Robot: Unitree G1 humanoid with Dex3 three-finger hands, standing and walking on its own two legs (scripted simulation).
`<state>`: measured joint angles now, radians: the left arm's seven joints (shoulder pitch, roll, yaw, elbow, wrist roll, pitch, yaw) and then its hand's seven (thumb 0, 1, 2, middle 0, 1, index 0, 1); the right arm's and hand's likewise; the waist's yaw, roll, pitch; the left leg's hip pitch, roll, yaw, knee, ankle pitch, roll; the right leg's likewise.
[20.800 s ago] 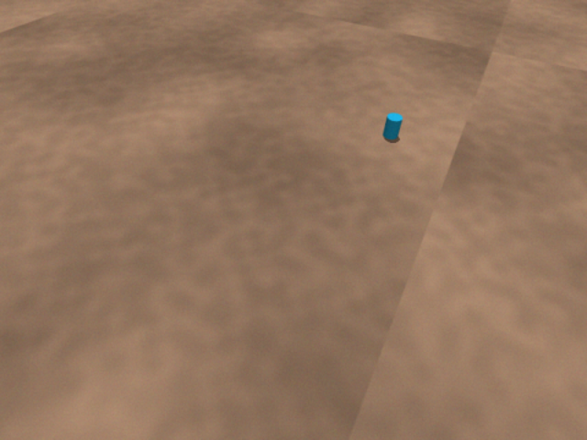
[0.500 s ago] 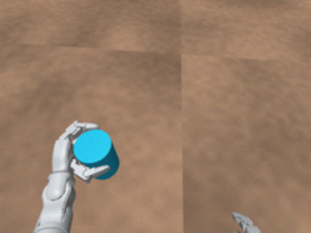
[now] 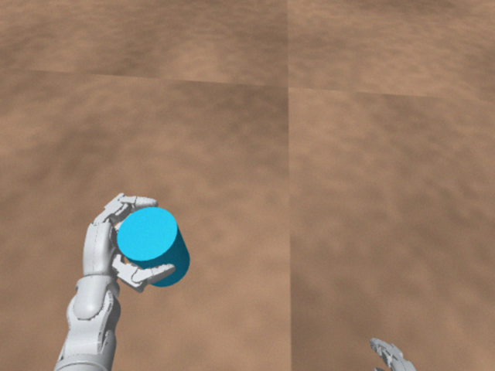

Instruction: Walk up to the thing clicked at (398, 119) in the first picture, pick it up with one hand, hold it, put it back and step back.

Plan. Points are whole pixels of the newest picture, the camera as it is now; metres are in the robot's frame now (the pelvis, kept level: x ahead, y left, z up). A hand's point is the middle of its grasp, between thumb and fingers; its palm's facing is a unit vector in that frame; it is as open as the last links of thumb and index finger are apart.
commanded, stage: crouch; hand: left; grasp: from the side
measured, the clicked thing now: (157, 249) +0.33 +0.15 +0.01
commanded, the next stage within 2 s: lower in 1.96 s
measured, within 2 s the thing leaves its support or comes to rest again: neither
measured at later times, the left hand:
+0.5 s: hand (157, 268) +0.34 +0.18 -0.11, palm faces +0.12 -0.99 -0.01, open 11.8 cm
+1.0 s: hand (170, 295) +0.37 +0.20 -0.35, palm faces +0.16 -0.99 -0.03, open 11.8 cm
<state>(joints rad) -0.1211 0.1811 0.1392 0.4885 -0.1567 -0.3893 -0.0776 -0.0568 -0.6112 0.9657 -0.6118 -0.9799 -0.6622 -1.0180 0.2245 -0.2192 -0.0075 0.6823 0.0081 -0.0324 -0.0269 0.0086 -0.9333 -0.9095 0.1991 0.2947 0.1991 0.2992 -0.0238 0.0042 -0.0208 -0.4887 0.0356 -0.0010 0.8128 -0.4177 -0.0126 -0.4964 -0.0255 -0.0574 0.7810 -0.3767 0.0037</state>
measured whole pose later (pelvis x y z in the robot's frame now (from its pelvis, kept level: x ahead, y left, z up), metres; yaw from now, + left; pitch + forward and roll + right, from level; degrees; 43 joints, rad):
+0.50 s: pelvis -0.02 +0.00 -0.09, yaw +0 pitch +22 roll -2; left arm -0.32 0.21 0.24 0.85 -0.14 -0.69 -0.09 -0.06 -0.61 0.96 -0.62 -0.97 -0.67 -1.00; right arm 0.19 -0.25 -0.03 0.69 -0.04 -0.05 0.04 0.01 -0.91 -0.91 0.20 0.29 0.20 0.30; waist -0.07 -0.02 -0.15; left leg -1.13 0.04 -0.03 1.33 -0.59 -0.01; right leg -1.13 -0.04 -0.06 1.28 -0.54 0.00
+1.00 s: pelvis -0.08 +0.00 -0.30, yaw -2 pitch +34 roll -4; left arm -0.68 0.38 0.43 1.17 -0.07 -0.80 -0.10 -0.05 -0.61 0.98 -0.60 -1.00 -0.65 -1.04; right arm 0.10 -0.25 0.03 0.72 -0.10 -0.03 0.09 0.00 -0.93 -0.92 0.20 0.29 0.20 0.30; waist -0.15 -0.01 -0.16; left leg -1.96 0.02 -0.07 2.07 -0.71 -0.01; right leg -1.95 -0.06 -0.06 2.01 -0.65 -0.01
